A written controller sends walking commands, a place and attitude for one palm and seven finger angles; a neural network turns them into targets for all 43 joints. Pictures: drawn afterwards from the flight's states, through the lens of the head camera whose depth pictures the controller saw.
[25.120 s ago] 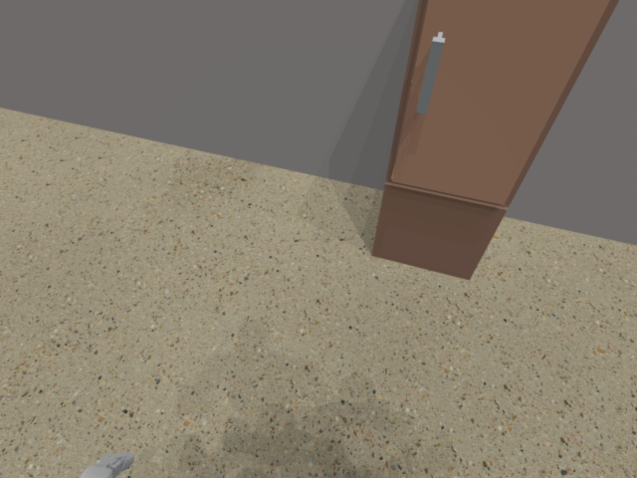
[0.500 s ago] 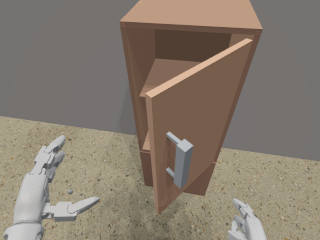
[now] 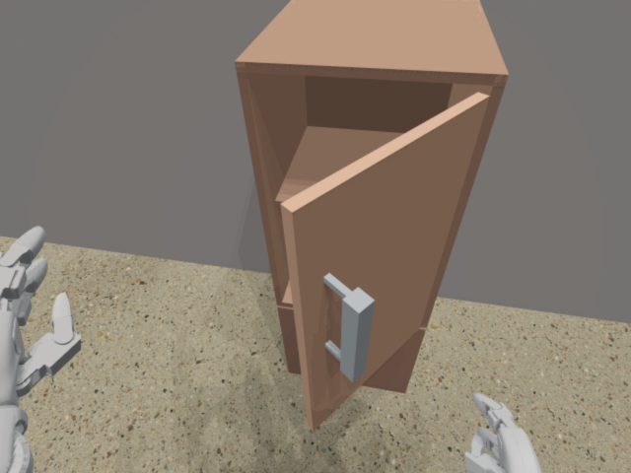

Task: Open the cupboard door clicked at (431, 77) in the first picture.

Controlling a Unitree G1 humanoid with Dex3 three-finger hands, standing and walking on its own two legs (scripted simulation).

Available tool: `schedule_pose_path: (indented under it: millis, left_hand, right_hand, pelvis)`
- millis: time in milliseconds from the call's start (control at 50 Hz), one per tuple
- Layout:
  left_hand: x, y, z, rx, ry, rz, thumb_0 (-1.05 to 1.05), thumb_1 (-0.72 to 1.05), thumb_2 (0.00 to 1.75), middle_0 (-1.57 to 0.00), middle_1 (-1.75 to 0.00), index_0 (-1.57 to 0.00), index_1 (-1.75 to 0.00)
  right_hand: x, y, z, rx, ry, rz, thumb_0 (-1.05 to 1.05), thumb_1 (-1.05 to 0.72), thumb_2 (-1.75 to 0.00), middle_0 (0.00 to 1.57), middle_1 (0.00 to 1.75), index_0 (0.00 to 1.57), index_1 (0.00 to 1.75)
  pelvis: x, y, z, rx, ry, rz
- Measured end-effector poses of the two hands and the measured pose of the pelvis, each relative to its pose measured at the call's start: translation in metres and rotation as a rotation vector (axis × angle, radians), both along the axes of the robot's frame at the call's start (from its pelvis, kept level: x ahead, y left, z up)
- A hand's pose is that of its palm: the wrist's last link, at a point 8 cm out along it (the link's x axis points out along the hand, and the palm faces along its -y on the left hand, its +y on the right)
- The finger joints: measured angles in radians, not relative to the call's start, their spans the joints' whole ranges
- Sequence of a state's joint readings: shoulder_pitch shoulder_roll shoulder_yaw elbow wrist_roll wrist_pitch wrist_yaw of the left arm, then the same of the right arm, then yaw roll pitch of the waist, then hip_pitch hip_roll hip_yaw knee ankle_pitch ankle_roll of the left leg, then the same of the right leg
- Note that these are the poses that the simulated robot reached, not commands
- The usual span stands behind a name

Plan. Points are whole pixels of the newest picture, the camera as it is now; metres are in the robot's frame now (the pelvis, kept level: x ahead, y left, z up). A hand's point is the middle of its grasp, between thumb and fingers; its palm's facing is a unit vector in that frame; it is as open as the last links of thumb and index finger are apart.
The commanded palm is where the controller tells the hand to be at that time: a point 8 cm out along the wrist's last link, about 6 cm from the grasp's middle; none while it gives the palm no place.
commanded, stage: draw the hand back to the body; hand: left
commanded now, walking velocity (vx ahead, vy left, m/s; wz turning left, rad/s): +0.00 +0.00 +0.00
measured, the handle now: (343, 328) +0.30 +0.01 +0.03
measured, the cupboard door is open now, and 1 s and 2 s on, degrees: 53 53 53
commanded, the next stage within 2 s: step back with the hand held close in 0.24 s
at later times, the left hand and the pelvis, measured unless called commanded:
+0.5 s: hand (81, 339) +0.19 +0.25 +0.16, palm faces +0.44 -0.78 -0.45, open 7.4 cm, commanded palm +0.12 +0.28 +0.17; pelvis -0.01 -0.02 +0.00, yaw +0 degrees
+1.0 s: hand (15, 420) +0.11 +0.27 +0.15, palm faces +0.40 -0.77 -0.50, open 7.4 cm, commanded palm +0.05 +0.31 +0.17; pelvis -0.09 +0.01 -0.01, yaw +0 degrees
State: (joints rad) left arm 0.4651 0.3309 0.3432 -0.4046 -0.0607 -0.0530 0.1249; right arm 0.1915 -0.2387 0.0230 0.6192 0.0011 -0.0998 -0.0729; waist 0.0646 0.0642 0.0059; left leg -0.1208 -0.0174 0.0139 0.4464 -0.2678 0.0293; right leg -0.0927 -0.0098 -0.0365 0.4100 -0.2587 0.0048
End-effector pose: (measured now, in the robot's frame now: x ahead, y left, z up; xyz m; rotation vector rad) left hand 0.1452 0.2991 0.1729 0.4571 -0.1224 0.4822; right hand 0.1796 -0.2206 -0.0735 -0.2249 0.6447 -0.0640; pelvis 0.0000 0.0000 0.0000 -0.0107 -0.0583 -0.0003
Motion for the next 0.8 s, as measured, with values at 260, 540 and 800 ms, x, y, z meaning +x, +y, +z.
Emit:
schedule_pose_path:
  millis: [260, 540, 800]
  left_hand:
    - [-0.005, -0.017, -0.002, -0.006, 0.013, -0.023, 0.01, 0.88, 0.90, -0.21, -0.30, -0.21, -0.30]
    - [-0.001, -0.016, 0.003, 0.074, 0.030, -0.061, 0.01, 0.89, 0.90, -0.21, -0.30, -0.21, -0.30]
    - [-0.028, -0.004, -0.002, 0.125, 0.049, -0.145, 0.01, 0.89, 0.90, -0.22, -0.30, -0.22, -0.31]
  right_hand:
    - [-0.007, -0.008, -0.002, 0.010, 0.009, -0.009, 0.02, -0.90, -0.89, 0.20, 0.30, 0.21, 0.30]
    - [-0.022, -0.022, -0.005, 0.002, 0.065, -0.050, 0.02, -0.90, -0.89, 0.20, 0.30, 0.21, 0.30]
    - [-0.068, -0.028, 0.001, -0.066, 0.104, -0.148, 0.02, -0.90, -0.89, 0.20, 0.30, 0.21, 0.30]
  pelvis:
    - [-0.004, -0.012, 0.002, 0.002, -0.017, 0.001]
    - [-0.017, -0.015, 0.002, -0.010, 0.036, 0.001]
    - [-0.051, 0.002, -0.003, -0.008, 0.059, -0.012]
